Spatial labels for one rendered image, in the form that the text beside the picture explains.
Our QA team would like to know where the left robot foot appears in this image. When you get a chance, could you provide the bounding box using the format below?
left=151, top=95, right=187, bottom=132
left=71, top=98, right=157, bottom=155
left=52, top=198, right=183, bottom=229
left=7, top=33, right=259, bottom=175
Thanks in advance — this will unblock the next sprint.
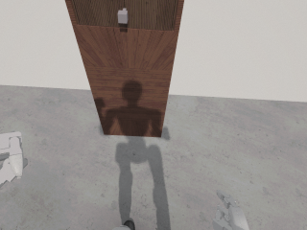
left=124, top=220, right=135, bottom=230

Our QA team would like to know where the cabinet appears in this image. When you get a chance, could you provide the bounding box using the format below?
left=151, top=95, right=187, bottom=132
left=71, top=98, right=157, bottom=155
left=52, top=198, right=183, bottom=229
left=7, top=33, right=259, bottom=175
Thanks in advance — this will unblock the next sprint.
left=64, top=0, right=184, bottom=138

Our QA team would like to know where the right robot hand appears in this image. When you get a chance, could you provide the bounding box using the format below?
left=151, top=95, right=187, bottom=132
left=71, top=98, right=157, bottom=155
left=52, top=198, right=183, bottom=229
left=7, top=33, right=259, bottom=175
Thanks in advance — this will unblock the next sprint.
left=212, top=189, right=249, bottom=230

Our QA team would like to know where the drawer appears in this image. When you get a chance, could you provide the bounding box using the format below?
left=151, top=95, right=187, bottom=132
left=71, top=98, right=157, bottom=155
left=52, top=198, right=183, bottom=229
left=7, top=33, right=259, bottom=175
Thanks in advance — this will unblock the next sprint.
left=71, top=0, right=177, bottom=31

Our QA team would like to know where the left robot hand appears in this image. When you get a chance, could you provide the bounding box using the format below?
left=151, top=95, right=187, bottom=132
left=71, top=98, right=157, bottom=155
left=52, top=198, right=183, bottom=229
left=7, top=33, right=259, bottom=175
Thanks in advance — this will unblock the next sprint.
left=0, top=130, right=28, bottom=188

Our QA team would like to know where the handle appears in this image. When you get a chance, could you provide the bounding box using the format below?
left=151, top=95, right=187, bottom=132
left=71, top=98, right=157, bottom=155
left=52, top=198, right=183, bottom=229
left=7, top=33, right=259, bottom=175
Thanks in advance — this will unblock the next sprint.
left=117, top=8, right=129, bottom=24

